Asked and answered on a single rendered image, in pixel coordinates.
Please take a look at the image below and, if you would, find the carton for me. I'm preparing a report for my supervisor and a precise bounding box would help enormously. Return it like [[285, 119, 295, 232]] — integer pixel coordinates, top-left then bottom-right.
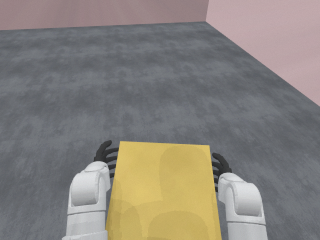
[[105, 141, 222, 240]]

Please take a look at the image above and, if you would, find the robot right forearm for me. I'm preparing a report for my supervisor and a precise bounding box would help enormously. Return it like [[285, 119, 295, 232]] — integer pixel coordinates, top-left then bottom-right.
[[218, 172, 268, 240]]

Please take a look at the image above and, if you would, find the robot left forearm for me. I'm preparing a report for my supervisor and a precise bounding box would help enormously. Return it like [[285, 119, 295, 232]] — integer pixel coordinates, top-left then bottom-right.
[[62, 161, 111, 240]]

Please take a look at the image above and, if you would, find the left robot hand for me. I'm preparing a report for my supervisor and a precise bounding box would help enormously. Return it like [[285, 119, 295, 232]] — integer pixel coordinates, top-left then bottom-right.
[[93, 140, 119, 178]]

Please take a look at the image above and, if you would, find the right robot hand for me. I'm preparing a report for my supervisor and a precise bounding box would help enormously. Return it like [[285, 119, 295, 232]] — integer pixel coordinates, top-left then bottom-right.
[[211, 152, 232, 192]]

